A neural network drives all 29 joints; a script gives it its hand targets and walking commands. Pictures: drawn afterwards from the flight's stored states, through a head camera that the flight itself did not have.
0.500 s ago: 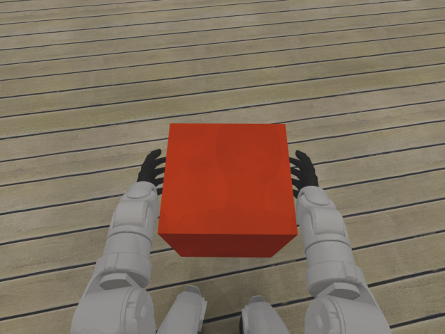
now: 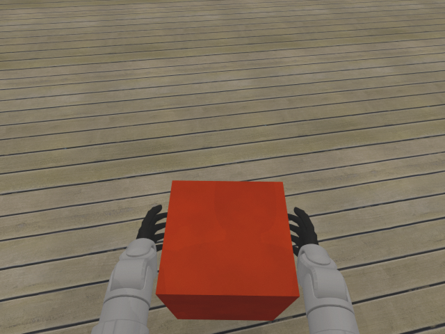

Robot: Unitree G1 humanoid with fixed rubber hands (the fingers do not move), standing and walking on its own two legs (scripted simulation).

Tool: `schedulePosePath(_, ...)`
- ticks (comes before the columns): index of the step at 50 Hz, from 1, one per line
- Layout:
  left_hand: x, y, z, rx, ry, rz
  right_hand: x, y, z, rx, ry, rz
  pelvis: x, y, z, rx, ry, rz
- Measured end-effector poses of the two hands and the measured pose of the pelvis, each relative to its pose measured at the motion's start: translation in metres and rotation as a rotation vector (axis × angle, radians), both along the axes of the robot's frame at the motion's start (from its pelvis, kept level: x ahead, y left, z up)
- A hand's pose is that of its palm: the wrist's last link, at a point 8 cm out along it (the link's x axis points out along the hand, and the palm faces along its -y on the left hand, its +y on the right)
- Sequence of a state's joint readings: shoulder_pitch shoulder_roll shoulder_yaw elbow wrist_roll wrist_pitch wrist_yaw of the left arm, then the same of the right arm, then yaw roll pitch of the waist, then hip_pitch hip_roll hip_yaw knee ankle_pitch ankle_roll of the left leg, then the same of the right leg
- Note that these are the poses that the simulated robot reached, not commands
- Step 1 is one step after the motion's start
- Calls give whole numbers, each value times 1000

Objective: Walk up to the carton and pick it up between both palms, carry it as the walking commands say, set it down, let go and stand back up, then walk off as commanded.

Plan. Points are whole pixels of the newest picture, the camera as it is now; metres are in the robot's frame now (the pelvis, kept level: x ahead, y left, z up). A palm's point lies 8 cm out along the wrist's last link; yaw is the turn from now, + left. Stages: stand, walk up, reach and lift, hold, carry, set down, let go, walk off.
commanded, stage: reach and lift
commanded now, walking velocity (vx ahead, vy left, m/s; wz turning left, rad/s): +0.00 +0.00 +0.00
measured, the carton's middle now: (226, 255) +0.30 +0.01 -0.07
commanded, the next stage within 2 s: hold in 1.52 s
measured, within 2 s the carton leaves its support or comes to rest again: neither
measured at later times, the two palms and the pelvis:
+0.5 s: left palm (138, 240) +0.27 +0.16 +0.05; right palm (321, 247) +0.27 -0.14 +0.05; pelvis -0.01 +0.00 +0.01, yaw +0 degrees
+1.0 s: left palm (144, 235) +0.28 +0.15 +0.05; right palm (326, 248) +0.27 -0.15 +0.05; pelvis -0.01 +0.01 +0.01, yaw -1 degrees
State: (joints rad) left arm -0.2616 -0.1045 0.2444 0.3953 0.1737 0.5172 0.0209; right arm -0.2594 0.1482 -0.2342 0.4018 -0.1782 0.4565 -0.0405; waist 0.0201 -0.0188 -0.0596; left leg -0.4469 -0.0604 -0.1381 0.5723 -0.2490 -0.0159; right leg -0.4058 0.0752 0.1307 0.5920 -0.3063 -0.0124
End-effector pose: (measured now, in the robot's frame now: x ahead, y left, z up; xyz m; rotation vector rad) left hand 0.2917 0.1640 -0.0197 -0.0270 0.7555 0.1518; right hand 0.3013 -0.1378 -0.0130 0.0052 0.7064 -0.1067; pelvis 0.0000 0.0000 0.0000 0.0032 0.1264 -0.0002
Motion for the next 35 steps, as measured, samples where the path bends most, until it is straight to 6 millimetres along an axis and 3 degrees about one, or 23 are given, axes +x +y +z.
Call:
schedulePosePath(7,-12,-1,20,0,-18,8,-9,-1,21,-3,-19,12,3,1,8,2,-69,0)
schedulePosePath(21,-19,-1,59,11,-70,-15,-20,-1,61,-18,-70,10,-12,1,10,3,-195,-4)
schedulePosePath(35,-20,-7,69,30,-37,-46,-27,-7,68,-28,-37,4,-25,6,9,2,-250,-9)
